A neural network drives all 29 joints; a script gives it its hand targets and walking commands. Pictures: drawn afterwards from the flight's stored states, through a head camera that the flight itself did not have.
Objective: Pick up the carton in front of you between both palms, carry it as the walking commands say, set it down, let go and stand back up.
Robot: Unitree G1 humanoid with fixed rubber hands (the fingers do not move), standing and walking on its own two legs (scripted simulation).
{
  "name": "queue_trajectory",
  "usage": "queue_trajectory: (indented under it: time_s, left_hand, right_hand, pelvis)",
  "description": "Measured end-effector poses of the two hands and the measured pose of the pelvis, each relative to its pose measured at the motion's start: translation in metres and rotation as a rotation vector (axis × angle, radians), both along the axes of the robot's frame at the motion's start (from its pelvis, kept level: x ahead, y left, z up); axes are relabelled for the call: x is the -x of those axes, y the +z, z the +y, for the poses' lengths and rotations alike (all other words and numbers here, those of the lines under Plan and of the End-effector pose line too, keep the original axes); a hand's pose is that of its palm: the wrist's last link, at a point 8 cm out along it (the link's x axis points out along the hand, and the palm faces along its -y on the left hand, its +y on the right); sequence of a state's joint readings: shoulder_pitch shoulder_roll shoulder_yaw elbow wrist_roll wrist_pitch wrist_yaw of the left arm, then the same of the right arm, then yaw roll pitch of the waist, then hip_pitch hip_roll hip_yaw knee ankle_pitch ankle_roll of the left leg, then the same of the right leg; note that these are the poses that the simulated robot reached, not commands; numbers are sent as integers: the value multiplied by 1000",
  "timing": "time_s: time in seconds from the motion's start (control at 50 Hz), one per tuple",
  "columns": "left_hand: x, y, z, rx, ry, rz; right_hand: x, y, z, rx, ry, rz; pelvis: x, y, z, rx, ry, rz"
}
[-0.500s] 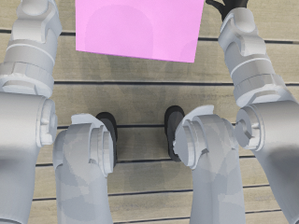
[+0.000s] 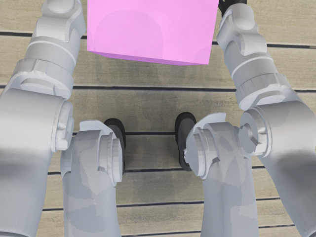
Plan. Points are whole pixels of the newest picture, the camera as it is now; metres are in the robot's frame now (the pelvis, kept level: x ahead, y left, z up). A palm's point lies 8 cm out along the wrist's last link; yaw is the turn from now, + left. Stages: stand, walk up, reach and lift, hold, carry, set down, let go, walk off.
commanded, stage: reach and lift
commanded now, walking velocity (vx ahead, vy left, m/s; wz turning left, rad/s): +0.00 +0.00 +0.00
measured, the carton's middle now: (150, 13) +0.53 +0.00 -0.25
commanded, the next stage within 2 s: none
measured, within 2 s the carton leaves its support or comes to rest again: leaves its support in 0.18 s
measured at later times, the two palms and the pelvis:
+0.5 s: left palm out of the picture +0.52 +0.16 -0.06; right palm out of the picture +0.51 -0.14 -0.05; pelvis +0.00 +0.00 +0.02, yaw +2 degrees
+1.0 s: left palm out of the picture +0.48 +0.16 +0.10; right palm out of the picture +0.48 -0.14 +0.10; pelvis +0.02 +0.00 +0.15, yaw +3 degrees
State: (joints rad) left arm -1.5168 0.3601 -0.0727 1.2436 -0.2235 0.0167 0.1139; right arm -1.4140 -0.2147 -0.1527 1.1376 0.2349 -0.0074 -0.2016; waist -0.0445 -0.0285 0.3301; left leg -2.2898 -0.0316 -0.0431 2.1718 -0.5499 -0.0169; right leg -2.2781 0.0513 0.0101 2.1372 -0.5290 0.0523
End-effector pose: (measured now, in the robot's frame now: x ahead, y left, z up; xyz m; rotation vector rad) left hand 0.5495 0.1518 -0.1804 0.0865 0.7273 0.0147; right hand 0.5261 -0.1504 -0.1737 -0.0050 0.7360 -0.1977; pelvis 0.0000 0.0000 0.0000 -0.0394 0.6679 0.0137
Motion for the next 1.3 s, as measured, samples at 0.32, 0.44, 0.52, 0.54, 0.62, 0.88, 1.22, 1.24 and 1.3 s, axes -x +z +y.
queue_trajectory:
  time_s: [0.32, 0.44, 0.52, 0.54, 0.62, 0.88, 1.22, 1.24, 1.3]
  left_hand:
    - [4, 26, -4, 19, 25, -8]
    - [18, 89, 2, 41, 70, -67]
    - [31, 131, 5, 48, 92, -53]
    - [34, 141, 5, 47, 94, -46]
    - [42, 173, 5, 41, 94, -29]
    - [57, 246, 5, 44, 113, -43]
    - [89, 352, 6, 61, 149, -41]
    - [91, 359, 6, 61, 151, -40]
    - [96, 379, 6, 61, 157, -38]
  right_hand:
    - [-3, 33, -3, -22, -51, -33]
    - [10, 90, 4, -46, -49, -97]
    - [20, 129, 7, -53, -41, -83]
    - [22, 138, 7, -54, -39, -76]
    - [30, 170, 6, -48, -30, -59]
    - [38, 244, 6, -39, -4, -71]
    - [63, 351, 7, -52, 5, -70]
    - [65, 358, 7, -52, 6, -69]
    - [69, 378, 8, -52, 12, -66]
  pelvis:
    - [-9, -9, 2, -7, 7, 2]
    - [-7, 8, -1, -11, 16, 13]
    - [-4, 30, -2, -12, 23, 27]
    - [-3, 36, -2, -12, 25, 30]
    - [0, 61, -2, -13, 27, 46]
    - [-9, 124, -4, -23, 22, 67]
    - [-42, 216, -4, -30, 24, -62]
    - [-44, 222, -4, -30, 24, -73]
    - [-51, 240, -4, -32, 25, -106]
